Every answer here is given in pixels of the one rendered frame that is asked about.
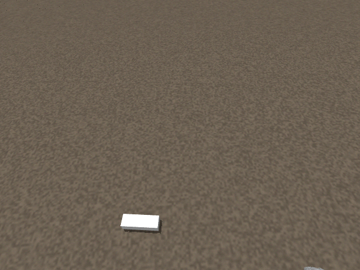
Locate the carton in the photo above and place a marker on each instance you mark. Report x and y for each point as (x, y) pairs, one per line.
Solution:
(140, 222)

